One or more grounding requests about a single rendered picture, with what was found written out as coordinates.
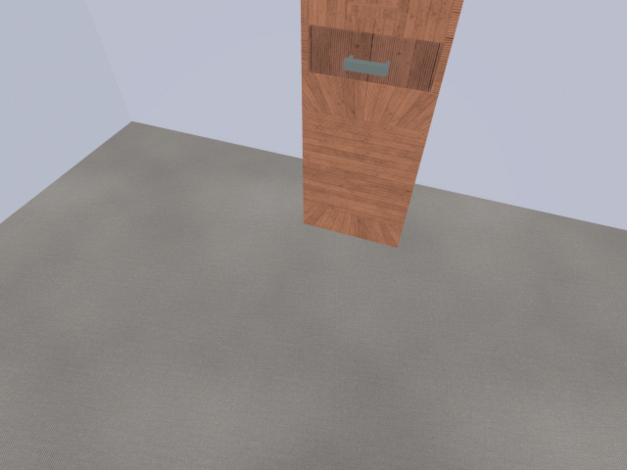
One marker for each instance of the cabinet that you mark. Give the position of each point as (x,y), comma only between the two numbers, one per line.
(363,141)

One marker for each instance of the drawer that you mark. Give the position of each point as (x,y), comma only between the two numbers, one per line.
(413,62)

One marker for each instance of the handle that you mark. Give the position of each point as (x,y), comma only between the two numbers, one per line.
(369,10)
(351,64)

